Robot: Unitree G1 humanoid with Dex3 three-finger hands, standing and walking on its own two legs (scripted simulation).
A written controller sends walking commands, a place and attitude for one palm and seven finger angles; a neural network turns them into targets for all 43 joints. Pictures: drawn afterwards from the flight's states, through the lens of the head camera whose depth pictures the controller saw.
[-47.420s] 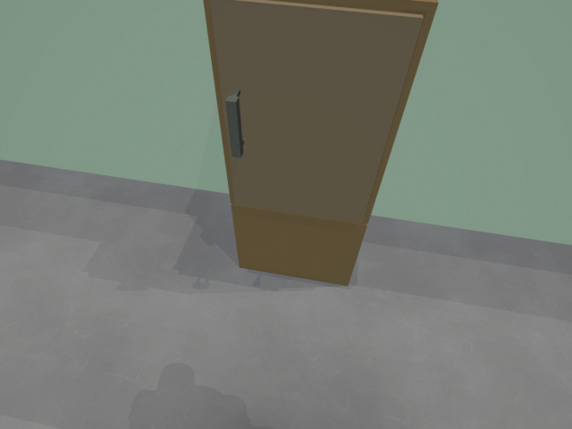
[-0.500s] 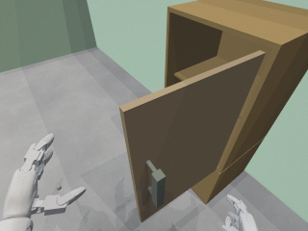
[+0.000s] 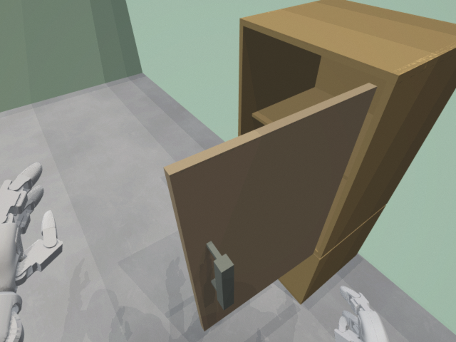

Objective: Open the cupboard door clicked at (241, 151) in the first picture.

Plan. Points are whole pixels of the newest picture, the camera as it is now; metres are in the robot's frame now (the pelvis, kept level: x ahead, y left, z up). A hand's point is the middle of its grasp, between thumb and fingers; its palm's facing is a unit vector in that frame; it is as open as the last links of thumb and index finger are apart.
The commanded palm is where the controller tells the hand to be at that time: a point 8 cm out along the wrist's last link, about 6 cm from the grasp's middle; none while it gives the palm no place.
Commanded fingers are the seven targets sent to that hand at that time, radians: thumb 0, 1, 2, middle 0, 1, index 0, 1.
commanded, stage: draw the hand back to the body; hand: left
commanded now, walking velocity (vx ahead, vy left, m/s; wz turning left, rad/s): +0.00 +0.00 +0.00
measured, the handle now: (218, 275) +0.25 +0.06 -0.03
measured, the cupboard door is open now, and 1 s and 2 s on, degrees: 87 87 87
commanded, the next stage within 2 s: step back with the hand held close in 0.18 s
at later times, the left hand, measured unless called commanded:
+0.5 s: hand (59, 247) +0.18 +0.26 +0.15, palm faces +0.40 -0.79 -0.46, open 7.4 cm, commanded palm +0.13 +0.29 +0.17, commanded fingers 0.00 0.90 0.90 -0.20 -0.30 -0.20 -0.30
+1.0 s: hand (15, 294) +0.12 +0.28 +0.14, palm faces +0.40 -0.78 -0.48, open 7.4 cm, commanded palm +0.06 +0.32 +0.17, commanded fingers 0.00 0.90 0.90 -0.20 -0.30 -0.20 -0.30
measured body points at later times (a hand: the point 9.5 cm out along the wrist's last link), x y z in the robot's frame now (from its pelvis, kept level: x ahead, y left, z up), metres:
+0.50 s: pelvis -0.02 -0.01 +0.00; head -0.03 -0.02 +0.45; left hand +0.16 +0.30 +0.18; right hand +0.16 -0.24 -0.08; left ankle -0.01 +0.09 -0.74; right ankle -0.01 -0.11 -0.74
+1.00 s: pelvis -0.09 +0.02 -0.02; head -0.07 +0.03 +0.43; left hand +0.09 +0.32 +0.17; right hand +0.08 -0.22 -0.09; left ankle -0.01 +0.09 -0.74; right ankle -0.01 -0.11 -0.74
